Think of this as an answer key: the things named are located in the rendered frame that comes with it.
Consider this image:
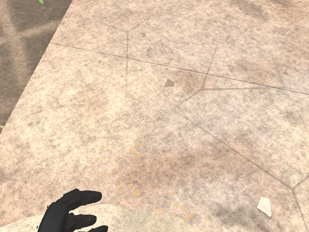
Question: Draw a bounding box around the robot left hand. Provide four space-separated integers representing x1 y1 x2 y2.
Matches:
37 188 108 232

